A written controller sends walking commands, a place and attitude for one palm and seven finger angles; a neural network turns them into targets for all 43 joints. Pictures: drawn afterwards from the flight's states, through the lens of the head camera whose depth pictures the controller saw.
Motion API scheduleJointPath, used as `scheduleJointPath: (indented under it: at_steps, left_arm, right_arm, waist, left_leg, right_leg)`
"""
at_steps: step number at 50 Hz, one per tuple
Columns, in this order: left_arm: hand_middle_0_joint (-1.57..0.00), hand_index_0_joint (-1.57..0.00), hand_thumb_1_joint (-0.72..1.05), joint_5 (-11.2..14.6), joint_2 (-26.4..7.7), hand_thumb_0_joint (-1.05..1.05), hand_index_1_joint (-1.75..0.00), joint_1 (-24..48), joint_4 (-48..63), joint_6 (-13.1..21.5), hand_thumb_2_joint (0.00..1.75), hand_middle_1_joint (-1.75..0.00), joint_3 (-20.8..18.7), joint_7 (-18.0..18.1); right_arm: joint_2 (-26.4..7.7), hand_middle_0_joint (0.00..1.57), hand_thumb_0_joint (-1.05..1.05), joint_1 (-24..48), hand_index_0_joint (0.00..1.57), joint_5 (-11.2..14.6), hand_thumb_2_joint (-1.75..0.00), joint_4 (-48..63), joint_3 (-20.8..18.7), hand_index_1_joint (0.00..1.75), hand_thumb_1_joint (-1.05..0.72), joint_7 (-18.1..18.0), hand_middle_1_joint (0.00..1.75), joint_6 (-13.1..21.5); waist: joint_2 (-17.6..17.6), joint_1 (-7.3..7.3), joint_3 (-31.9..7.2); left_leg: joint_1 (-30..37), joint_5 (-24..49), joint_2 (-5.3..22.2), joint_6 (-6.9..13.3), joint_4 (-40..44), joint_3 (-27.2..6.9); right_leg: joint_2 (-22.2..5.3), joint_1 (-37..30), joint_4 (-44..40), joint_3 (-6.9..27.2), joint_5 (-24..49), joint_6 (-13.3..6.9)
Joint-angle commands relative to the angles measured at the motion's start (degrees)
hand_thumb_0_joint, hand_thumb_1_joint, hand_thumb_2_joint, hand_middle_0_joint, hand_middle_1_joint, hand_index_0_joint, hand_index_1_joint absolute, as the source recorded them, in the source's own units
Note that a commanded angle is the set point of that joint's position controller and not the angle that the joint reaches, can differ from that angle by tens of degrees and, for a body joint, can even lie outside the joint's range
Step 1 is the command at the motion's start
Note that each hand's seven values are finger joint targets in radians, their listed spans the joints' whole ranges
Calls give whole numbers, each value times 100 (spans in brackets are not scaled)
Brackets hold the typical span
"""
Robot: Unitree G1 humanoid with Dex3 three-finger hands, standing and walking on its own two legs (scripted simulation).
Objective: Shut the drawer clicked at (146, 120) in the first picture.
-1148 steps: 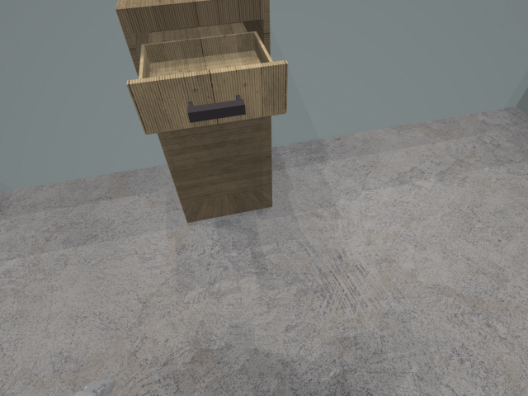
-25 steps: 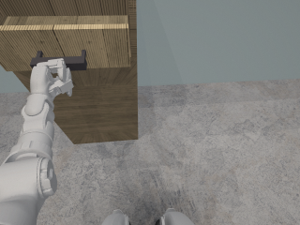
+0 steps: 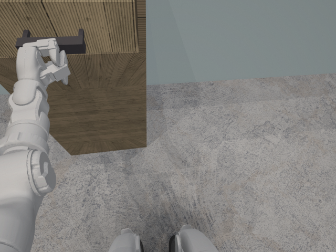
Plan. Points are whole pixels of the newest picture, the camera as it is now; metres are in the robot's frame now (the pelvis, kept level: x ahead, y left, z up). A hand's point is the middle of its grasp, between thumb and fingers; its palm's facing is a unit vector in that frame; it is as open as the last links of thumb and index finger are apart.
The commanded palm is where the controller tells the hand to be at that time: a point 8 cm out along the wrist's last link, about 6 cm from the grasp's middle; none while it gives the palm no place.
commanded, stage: push the drawer shut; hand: left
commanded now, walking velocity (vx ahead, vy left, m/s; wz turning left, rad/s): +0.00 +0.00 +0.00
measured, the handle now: (53, 39) +0.60 +0.21 +0.10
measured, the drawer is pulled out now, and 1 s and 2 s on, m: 0.00 0.00 0.00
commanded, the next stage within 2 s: pull the fist back off the drawer in 0.32 s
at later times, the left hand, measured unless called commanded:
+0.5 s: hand (61, 64) +0.53 +0.19 +0.09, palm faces +0.07 -1.00 -0.04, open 3.1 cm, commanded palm +0.55 +0.22 +0.10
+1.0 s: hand (67, 66) +0.52 +0.18 +0.09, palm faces +0.07 -1.00 -0.02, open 3.1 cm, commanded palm +0.49 +0.22 +0.10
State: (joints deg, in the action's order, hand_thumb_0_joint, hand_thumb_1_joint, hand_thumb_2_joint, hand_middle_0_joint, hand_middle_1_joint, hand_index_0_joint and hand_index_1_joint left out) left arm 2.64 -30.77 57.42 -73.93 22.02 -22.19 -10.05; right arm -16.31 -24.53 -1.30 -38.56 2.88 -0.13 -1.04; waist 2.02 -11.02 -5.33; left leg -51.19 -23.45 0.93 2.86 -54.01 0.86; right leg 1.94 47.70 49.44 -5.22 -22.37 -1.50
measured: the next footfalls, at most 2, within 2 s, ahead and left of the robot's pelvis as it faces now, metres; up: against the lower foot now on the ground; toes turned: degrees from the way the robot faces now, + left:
none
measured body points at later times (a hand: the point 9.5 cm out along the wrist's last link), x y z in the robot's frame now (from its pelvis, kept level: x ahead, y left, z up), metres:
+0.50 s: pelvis -0.02 +0.00 -0.01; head +0.12 +0.03 +0.42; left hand +0.52 +0.24 +0.10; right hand -0.05 -0.26 -0.10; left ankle +0.01 +0.08 -0.68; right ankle +0.01 -0.11 -0.68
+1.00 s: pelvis +0.00 +0.00 +0.00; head +0.12 +0.02 +0.43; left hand +0.51 +0.23 +0.09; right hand -0.02 -0.26 -0.11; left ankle +0.01 +0.08 -0.68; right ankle +0.01 -0.11 -0.68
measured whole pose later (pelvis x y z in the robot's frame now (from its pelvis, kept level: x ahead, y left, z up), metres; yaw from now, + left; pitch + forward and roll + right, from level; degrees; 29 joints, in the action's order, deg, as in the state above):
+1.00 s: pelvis +0.00 +0.00 +0.00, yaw +0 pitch +20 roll -3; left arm 3.9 -28.8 55.3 -70.1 20.9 -21.0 -7.4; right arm -16.3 -25.1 -1.6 -37.4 2.7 1.0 -0.9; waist 2.2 -10.9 -5.8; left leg -51.1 -23.3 1.2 2.8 -54.0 0.9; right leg 2.3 47.6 49.1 -5.0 -21.9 -1.6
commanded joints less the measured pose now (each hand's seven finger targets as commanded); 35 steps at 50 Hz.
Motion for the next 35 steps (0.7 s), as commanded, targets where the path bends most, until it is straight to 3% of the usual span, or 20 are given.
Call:
scheduleJointPath:
  at_steps: [1,4,6,7,8,9,14,16,17,28,31,32,34,35]
  left_arm:
    - [-140,-140,90,69,-1511,0,-160,3740,1284,224,90,-160,-50,264]
    - [-140,-140,90,48,-1424,0,-160,4043,1495,288,90,-160,69,285]
    - [-140,-140,90,89,-1329,0,-160,4093,1400,247,90,-160,117,323]
    - [-140,-140,90,73,-1449,0,-160,4096,1355,247,90,-160,34,352]
    - [-140,-140,90,92,-1308,0,-160,4229,1428,241,90,-160,185,356]
    - [-140,-140,90,73,-1461,0,-160,4232,1403,245,90,-160,80,378]
    - [-140,-140,90,97,-1388,0,-160,4363,1295,174,90,-160,269,391]
    - [-140,-140,90,96,-1579,0,-160,4438,1346,167,90,-160,180,403]
    - [-140,-140,90,120,-1454,0,-160,4471,1358,165,90,-160,275,399]
    - [-140,-140,90,121,-1346,0,-160,4406,1347,183,90,-160,256,431]
    - [-140,-140,90,107,-1400,0,-160,4271,1223,162,90,-160,160,431]
    - [-140,-140,90,85,-1511,0,-160,4165,1125,158,90,-160,54,432]
    - [-140,-140,90,81,-1300,0,-160,4239,1264,169,90,-160,227,391]
    - [-140,-140,90,59,-1385,0,-160,4168,1247,183,90,-160,124,393]
  right_arm:
    - [-1089,20,0,-1066,20,8,-90,153,-357,30,-90,-72,30,99]
    - [-1092,20,0,-1100,20,-13,-90,105,-363,30,-90,-77,30,127]
    - [-1107,20,0,-1108,20,-26,-90,58,-340,30,-90,-81,30,162]
    - [-1133,20,0,-1138,20,-38,-90,50,-334,30,-90,-86,30,165]
    - [-1132,20,0,-1120,20,-24,-90,45,-325,30,-90,-84,30,191]
    - [-1155,20,0,-1144,20,-34,-90,32,-327,30,-90,-94,30,205]
    - [-1200,20,0,-1090,20,5,-90,13,-275,30,-90,-139,30,320]
    - [-1230,20,0,-1108,20,5,-90,3,-260,30,-90,-168,30,387]
    - [-1229,20,0,-1113,20,11,-90,-3,-255,30,-90,-175,30,416]
    - [-1259,20,0,-1180,20,-34,-90,-4,-257,30,-90,-134,30,523]
    - [-1241,20,0,-1196,20,-40,-90,16,-271,30,-90,-110,30,481]
    - [-1240,20,0,-1209,20,-51,-90,24,-269,30,-90,-106,30,461]
    - [-1210,20,0,-1190,20,-47,-90,51,-282,30,-90,-87,30,436]
    - [-1202,20,0,-1210,20,-66,-90,58,-295,30,-90,-70,30,414]
  waist:
    - [578,-538,-2249]
    - [1047,-561,-2452]
    - [974,-620,-2363]
    - [953,-617,-2347]
    - [1003,-684,-2381]
    - [949,-643,-2454]
    - [958,-756,-2272]
    - [991,-744,-2328]
    - [1049,-784,-2355]
    - [1039,-718,-2423]
    - [756,-694,-2302]
    - [765,-662,-2252]
    - [937,-667,-2293]
    - [968,-600,-2297]
  left_leg:
    - [2088,1240,103,-45,566,-594]
    - [2472,1294,127,-98,569,-703]
    - [2457,1170,147,-91,582,-750]
    - [2419,1149,151,-88,573,-774]
    - [2467,1070,155,-86,597,-767]
    - [2419,1015,161,-92,598,-807]
    - [2248,451,181,-65,699,-816]
    - [2201,328,196,-67,741,-836]
    - [2284,373,198,-60,737,-847]
    - [2366,245,188,-89,769,-918]
    - [2110,243,159,-67,721,-846]
    - [2044,305,144,-57,692,-822]
    - [2159,361,140,-73,691,-822]
    - [2200,455,142,-96,687,-849]
  right_leg:
    - [84,-225,-693,419,754,89]
    - [79,51,-638,364,691,48]
    - [85,164,-646,339,601,57]
    - [78,199,-636,336,585,44]
    - [77,226,-654,338,535,68]
    - [70,194,-633,330,499,58]
    - [55,326,-697,354,187,87]
    - [46,297,-680,353,127,88]
    - [52,352,-693,361,158,83]
    - [46,384,-664,324,119,54]
    - [52,218,-687,340,115,63]
    - [57,189,-694,352,141,45]
    - [46,259,-662,346,185,40]
    - [54,251,-634,324,237,17]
